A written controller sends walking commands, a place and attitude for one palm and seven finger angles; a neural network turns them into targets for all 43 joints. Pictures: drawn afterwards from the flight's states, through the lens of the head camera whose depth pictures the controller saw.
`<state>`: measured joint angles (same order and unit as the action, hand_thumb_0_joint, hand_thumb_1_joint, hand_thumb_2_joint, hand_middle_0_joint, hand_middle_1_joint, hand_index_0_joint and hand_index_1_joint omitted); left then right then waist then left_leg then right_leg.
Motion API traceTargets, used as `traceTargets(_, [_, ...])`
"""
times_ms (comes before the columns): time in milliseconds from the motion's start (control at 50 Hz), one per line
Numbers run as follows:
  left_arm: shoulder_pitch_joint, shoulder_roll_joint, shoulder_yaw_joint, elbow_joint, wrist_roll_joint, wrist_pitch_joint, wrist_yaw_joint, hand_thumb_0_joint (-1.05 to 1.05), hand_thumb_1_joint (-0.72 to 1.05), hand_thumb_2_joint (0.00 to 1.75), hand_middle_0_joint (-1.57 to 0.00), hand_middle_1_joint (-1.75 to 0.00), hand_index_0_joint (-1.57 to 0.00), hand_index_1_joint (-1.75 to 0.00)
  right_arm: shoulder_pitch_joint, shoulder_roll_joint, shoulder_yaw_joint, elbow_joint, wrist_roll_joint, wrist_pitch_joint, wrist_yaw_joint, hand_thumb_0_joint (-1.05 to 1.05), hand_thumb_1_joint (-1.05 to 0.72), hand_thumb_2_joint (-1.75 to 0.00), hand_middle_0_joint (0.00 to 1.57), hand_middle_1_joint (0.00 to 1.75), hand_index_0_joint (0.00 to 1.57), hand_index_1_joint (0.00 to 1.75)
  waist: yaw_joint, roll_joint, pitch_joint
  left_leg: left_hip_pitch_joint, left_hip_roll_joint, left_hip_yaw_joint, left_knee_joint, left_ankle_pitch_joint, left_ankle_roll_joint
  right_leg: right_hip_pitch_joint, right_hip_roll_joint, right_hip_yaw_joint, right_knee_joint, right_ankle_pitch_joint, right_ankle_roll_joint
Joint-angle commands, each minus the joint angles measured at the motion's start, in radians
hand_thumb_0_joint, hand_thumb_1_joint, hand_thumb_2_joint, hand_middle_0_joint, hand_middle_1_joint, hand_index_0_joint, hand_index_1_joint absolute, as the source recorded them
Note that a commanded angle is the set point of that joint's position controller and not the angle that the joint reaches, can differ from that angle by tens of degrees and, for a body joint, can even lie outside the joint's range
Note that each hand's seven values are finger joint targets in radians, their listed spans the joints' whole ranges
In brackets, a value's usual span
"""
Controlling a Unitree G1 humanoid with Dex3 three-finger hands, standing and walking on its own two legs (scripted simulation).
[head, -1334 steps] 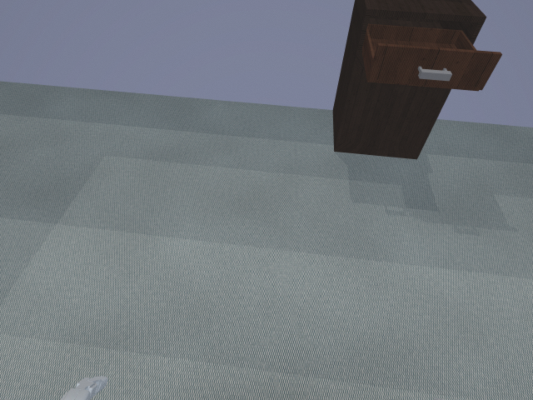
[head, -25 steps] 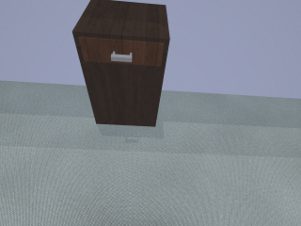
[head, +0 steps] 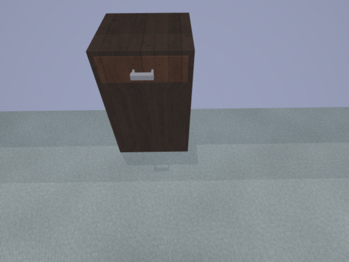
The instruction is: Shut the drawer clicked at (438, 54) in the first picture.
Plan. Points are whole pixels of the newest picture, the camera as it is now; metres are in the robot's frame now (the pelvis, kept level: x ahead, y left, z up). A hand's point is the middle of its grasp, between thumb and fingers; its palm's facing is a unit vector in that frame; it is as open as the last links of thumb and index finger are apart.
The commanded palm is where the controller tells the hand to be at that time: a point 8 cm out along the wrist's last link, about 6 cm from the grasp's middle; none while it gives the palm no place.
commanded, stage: let the arm hang, fingers relaxed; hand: left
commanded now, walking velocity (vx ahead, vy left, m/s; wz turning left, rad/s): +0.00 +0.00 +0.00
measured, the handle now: (142, 73) +0.91 +0.20 -0.10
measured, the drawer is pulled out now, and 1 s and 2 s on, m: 0.00 0.00 0.00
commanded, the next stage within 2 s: look to check the result in 0.24 s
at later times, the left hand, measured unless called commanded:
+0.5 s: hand out of the picture +0.02 +0.16 -0.17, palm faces +0.02 -0.98 -0.21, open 7.3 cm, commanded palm none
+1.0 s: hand out of the picture +0.05 +0.15 -0.17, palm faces +0.02 -0.97 -0.23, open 7.3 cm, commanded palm none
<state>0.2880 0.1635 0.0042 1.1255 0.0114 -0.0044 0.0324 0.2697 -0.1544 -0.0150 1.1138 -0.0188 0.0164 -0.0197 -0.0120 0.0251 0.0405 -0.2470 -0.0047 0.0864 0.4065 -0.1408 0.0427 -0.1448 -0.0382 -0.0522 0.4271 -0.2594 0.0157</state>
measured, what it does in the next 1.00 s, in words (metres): stands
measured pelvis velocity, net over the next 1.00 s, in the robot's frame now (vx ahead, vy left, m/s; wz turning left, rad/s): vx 0.04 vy -0.03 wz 0.00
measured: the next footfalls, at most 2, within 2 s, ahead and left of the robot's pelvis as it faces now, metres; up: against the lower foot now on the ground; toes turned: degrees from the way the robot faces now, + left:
none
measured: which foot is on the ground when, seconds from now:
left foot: down 0.00-1.00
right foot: down 0.00-1.00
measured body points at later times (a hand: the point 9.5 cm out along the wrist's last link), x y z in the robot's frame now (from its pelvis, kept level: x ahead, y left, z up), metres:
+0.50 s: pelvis +0.02 -0.02 +0.00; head +0.05 -0.03 +0.45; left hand +0.02 +0.21 -0.16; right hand +0.01 -0.23 -0.16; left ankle +0.05 +0.09 -0.74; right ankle -0.02 -0.13 -0.74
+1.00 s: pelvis +0.04 -0.03 +0.00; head +0.06 -0.04 +0.45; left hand +0.05 +0.20 -0.15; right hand +0.05 -0.26 -0.16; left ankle +0.05 +0.09 -0.74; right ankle -0.02 -0.13 -0.74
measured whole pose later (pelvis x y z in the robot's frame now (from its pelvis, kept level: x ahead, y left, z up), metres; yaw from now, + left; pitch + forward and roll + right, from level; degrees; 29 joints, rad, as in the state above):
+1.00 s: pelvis +0.04 -0.03 +0.00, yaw +0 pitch -1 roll +0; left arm 0.25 0.16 0.01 1.14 0.01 -0.02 0.04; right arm 0.22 -0.17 -0.01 1.15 -0.02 0.00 -0.04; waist -0.01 0.01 0.05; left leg -0.18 0.03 0.07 0.38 -0.18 -0.01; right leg -0.06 0.00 -0.06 0.36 -0.29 -0.02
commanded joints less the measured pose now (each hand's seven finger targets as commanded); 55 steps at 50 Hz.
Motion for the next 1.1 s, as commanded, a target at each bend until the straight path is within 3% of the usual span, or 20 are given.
traceTargets(0, [0.069, 0.107, 0.018, -0.013, 0.003, -0.005, 0.005, 0.0, 0.9, 0.9, -0.2, -0.3, -0.2, -0.3, 0.074, -0.095, -0.022, -0.017, 0.004, -0.017, -0.007, 0.0, -0.9, -0.9, 0.2, 0.3, 0.2, 0.3, 0.003, -0.013, 0.063, 0.041, 0.107, -0.148, -0.11, -0.108, -0.001, -0.119, -0.055, 0.072, -0.107, -0.044, -0.054])
traceTargets(420, [0.045, 0.092, 0.024, -0.002, -0.004, -0.018, 0.01, 0.0, 0.9, 0.9, -0.2, -0.3, -0.2, -0.3, 0.066, -0.086, -0.02, 0.01, 0.006, -0.028, -0.019, 0.0, -0.9, -0.9, 0.2, 0.3, 0.2, 0.3, 0.0, -0.029, 0.005, 0.109, 0.113, -0.117, -0.048, 0.115, -0.004, -0.037, -0.069, 0.072, -0.118, 0.126, -0.057])
traceTargets(520, [0.045, 0.09, 0.022, 0.002, -0.003, -0.016, 0.01, 0.0, 0.9, 0.9, -0.2, -0.3, -0.2, -0.3, 0.05, -0.088, -0.019, 0.013, 0.005, -0.026, -0.02, 0.0, -0.9, -0.9, 0.2, 0.3, 0.2, 0.3, 0.001, -0.021, 0.035, 0.112, 0.113, -0.114, -0.055, 0.106, -0.007, -0.049, -0.069, 0.072, -0.126, 0.121, -0.056])
traceTargets(600, [0.047, 0.099, 0.024, 0.003, -0.002, -0.019, 0.011, 0.0, 0.9, 0.9, -0.2, -0.3, -0.2, -0.3, 0.039, -0.095, -0.02, 0.011, 0.007, -0.027, -0.02, 0.0, -0.9, -0.9, 0.2, 0.3, 0.2, 0.3, 0.002, -0.04, 0.022, 0.123, 0.113, -0.113, -0.048, 0.128, -0.008, -0.036, -0.069, 0.075, -0.128, 0.164, -0.054])
traceTargets(740, [0.033, 0.104, 0.025, 0.0, -0.003, -0.02, 0.009, 0.0, 0.9, 0.9, -0.2, -0.3, -0.2, -0.3, 0.022, -0.106, -0.019, 0.011, 0.005, -0.027, -0.021, 0.0, -0.9, -0.9, 0.2, 0.3, 0.2, 0.3, 0.001, -0.02, 0.027, 0.127, 0.114, -0.109, -0.055, 0.119, -0.012, -0.03, -0.07, 0.081, -0.139, 0.166, -0.054])
traceTargets(820, [0.029, 0.113, 0.029, -0.002, -0.003, -0.024, 0.009, 0.0, 0.9, 0.9, -0.2, -0.3, -0.2, -0.3, 0.013, -0.117, -0.021, 0.007, 0.005, -0.031, -0.022, 0.0, -0.9, -0.9, 0.2, 0.3, 0.2, 0.3, 0.002, -0.026, -0.005, 0.146, 0.119, -0.107, -0.047, 0.164, -0.01, -0.007, -0.074, 0.079, -0.131, 0.228, -0.055])
traceTargets(1080, [0.005, 0.141, 0.033, -0.01, -0.004, -0.025, 0.008, 0.0, 0.9, 0.9, -0.2, -0.3, -0.2, -0.3, -0.004, -0.141, -0.021, 0.004, 0.005, -0.03, -0.022, 0.0, -0.9, -0.9, 0.2, 0.3, 0.2, 0.3, 0.003, -0.039, 0.004, 0.148, 0.12, -0.104, -0.056, 0.158, -0.015, 0.007, -0.077, 0.08, -0.145, 0.256, -0.053])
